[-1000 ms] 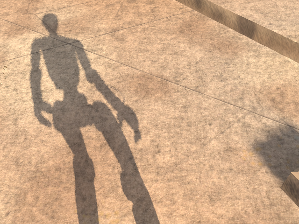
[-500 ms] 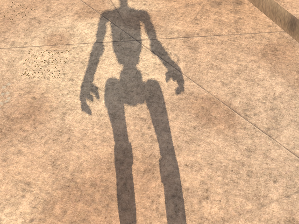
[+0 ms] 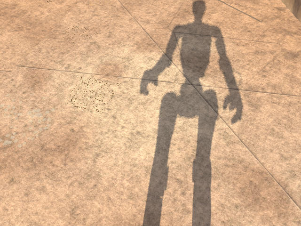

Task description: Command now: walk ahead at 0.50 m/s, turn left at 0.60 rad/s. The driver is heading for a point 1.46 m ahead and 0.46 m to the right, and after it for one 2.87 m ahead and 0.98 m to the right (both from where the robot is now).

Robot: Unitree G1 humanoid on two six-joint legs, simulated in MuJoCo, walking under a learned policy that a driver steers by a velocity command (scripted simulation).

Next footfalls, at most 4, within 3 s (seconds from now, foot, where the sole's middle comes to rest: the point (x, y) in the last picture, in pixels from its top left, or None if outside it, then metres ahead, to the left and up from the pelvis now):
0.38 left None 0.34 0.16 -0.77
0.88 right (193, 207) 0.56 -0.17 -0.77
1.38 left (175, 143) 0.90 -0.12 -0.77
1.88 right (241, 126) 1.00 -0.48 -0.77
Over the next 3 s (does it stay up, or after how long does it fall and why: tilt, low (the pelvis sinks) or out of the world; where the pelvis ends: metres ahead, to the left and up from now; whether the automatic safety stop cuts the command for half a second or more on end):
stays up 1.41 -0.53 0.00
